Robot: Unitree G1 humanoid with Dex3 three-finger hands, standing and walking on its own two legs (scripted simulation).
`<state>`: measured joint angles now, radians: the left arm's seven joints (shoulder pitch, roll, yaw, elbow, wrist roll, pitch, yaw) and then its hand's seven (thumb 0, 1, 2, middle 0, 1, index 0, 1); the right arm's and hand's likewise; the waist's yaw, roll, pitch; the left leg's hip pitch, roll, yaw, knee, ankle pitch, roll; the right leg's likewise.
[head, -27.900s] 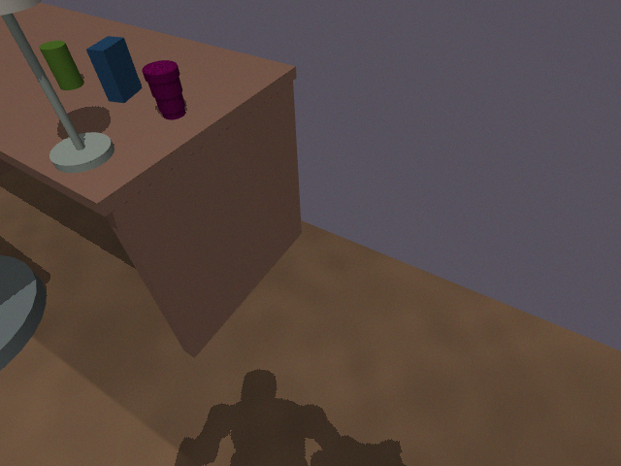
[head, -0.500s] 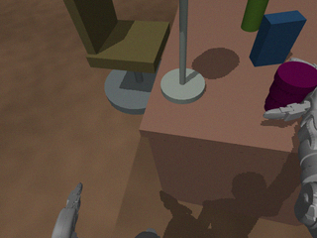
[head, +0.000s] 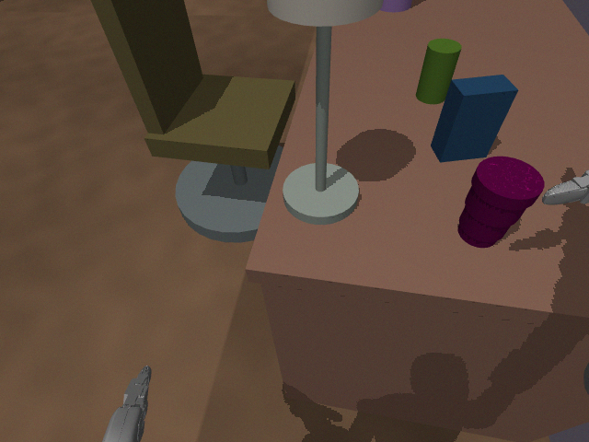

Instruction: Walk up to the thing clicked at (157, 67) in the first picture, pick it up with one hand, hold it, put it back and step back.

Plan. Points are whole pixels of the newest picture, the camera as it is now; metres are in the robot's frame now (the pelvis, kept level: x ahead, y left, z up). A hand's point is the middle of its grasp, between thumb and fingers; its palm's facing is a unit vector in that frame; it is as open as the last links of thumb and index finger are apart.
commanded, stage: rise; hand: right
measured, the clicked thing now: (492, 207) +0.47 -0.22 +0.06
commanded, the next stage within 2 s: sink last in 0.12 s
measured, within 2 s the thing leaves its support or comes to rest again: neither
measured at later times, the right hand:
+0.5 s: hand out of the picture +0.41 -0.36 +0.18, palm faces +0.51 +0.80 -0.33, open 17.5 cm
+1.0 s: hand out of the picture +0.19 -0.24 +0.15, palm faces +0.39 +0.83 -0.39, open 17.5 cm
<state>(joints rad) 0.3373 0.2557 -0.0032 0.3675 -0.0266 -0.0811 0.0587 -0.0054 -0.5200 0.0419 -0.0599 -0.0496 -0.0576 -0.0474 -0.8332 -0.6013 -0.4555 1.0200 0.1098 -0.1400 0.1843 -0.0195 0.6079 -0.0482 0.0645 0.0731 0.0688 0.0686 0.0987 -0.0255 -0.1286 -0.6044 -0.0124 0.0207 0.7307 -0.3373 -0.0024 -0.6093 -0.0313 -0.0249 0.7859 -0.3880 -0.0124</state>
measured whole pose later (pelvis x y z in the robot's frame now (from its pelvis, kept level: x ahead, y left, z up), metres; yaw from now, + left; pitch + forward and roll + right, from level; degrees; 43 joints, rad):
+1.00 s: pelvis +0.02 +0.01 +0.03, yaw -3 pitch -1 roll +0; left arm 0.33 0.21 0.13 0.45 -0.05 -0.04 0.06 0.00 -0.51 0.05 -0.06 -0.05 -0.06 -0.05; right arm 0.51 -0.31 -0.30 -0.33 0.08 -0.10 -0.03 -0.02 0.57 -0.05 0.06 0.06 0.06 0.06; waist -0.07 -0.05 -0.02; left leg -0.19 0.02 0.05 0.50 -0.29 0.01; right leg -0.18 0.00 0.01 0.49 -0.29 0.00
